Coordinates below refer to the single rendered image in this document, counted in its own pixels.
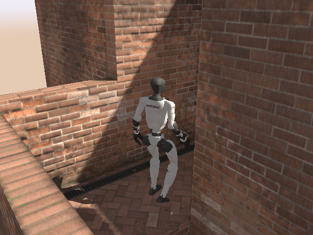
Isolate robot left forearm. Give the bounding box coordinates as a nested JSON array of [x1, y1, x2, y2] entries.
[[133, 119, 140, 134]]

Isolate right robot foot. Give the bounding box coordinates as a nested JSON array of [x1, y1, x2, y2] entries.
[[157, 195, 170, 203]]

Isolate robot right upper arm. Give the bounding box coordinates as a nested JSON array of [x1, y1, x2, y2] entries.
[[164, 100, 175, 129]]

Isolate robot right hand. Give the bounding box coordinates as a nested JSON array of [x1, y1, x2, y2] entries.
[[179, 138, 190, 150]]

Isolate left robot foot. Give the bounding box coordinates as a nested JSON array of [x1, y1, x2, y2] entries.
[[149, 185, 162, 195]]

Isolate robot right forearm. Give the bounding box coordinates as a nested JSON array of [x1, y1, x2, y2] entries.
[[172, 122, 187, 142]]

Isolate robot left upper arm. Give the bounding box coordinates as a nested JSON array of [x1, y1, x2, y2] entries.
[[133, 97, 148, 122]]

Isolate robot foot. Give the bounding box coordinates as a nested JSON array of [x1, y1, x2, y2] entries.
[[149, 185, 162, 195], [157, 195, 170, 203]]

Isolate robot left hand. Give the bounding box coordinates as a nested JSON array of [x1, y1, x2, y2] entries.
[[134, 132, 144, 145]]

